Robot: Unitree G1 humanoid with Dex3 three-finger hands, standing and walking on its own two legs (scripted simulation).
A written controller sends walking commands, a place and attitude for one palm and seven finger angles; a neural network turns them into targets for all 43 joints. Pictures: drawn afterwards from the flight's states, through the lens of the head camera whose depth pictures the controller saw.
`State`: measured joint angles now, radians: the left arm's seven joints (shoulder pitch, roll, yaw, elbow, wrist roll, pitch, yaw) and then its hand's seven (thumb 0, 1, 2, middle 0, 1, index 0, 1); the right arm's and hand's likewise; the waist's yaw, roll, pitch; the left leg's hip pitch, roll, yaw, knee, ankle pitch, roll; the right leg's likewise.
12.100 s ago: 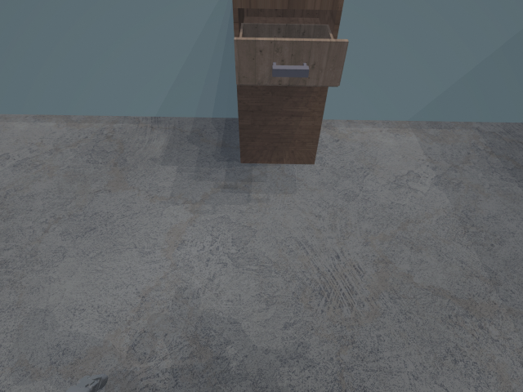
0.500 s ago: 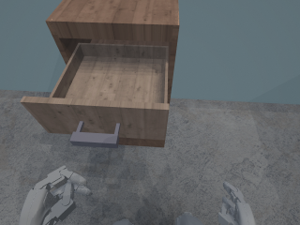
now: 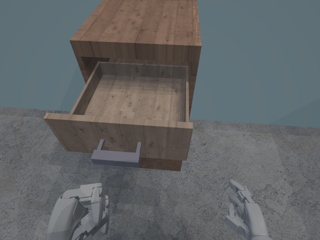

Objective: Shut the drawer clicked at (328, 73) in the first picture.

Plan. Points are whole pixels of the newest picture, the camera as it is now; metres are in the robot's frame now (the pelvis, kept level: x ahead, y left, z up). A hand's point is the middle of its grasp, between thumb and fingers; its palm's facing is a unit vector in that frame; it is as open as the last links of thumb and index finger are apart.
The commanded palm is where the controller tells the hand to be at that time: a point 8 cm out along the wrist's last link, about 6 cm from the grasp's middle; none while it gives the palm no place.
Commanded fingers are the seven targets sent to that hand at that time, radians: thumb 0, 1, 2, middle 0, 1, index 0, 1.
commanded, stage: raise the hand and make a fist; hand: left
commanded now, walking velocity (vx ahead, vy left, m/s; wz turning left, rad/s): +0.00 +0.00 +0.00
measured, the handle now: (118, 151) +0.34 +0.15 +0.02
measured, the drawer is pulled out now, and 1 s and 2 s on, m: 0.29 0.29 0.29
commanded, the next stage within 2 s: bring the fist close to the handle in 0.54 s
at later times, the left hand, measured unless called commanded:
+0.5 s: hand (102, 219) +0.15 +0.12 +0.12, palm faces +0.03 -1.00 -0.06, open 3.3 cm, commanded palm +0.10 +0.17 +0.12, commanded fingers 0.00 0.90 0.90 -1.40 -1.60 -1.40 -1.60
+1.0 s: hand (107, 213) +0.16 +0.12 +0.09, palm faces +0.00 -1.00 -0.03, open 3.3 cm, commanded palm +0.14 +0.17 +0.08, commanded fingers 0.00 0.90 0.90 -1.40 -1.60 -1.40 -1.60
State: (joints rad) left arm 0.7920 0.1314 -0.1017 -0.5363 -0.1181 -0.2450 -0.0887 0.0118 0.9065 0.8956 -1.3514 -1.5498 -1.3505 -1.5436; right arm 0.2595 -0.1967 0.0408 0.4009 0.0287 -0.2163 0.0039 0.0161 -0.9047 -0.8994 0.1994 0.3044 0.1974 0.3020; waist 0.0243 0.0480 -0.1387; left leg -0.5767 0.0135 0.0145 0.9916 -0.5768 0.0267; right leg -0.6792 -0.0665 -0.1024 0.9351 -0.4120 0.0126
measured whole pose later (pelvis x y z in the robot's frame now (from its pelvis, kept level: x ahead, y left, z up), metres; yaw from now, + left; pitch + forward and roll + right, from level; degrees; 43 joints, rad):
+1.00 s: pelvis -0.01 -0.01 +0.00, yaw +0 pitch +10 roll -1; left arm 0.69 0.15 -0.03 -0.38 -0.15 -0.33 -0.11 0.01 0.90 0.90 -1.40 -1.60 -1.40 -1.60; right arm 0.27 -0.23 0.02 0.45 0.02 -0.24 -0.02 0.02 -0.91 -0.90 0.20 0.30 0.20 0.30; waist 0.01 0.04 -0.12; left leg -0.61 0.02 0.00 1.00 -0.56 0.01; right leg -0.72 -0.06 -0.11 0.95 -0.41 -0.01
